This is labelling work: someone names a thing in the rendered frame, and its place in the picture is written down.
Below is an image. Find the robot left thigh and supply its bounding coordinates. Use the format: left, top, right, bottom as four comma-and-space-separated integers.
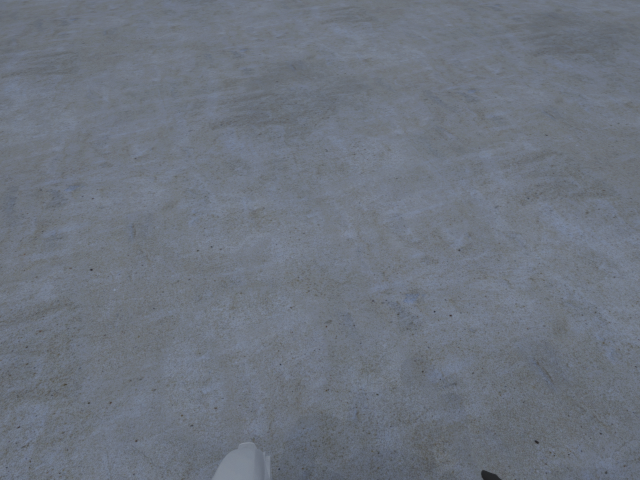
212, 448, 271, 480

